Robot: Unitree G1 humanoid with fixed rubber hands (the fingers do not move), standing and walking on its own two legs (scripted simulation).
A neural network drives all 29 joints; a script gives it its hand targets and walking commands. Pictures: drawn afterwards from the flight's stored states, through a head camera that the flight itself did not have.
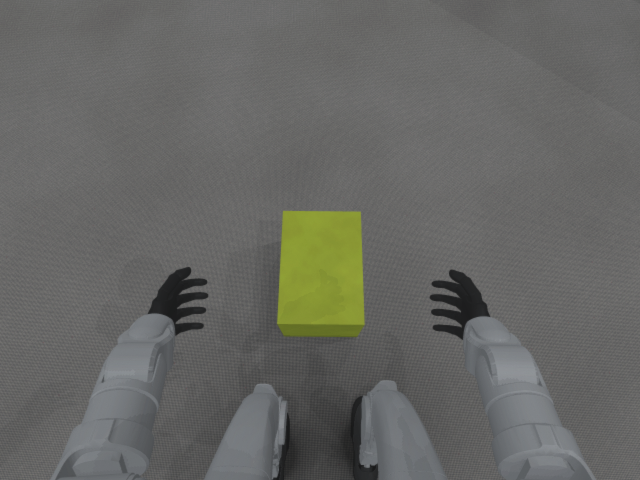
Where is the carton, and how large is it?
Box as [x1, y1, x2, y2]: [277, 211, 364, 336]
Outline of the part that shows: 283,211 277,324 284,335 292,336 356,336 364,324 360,212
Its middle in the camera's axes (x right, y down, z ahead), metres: +0.00 +0.10 +1.06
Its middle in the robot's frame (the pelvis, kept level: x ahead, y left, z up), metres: +0.52 +0.02 -0.59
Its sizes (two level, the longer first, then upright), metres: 0.295 0.205 0.199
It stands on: the floor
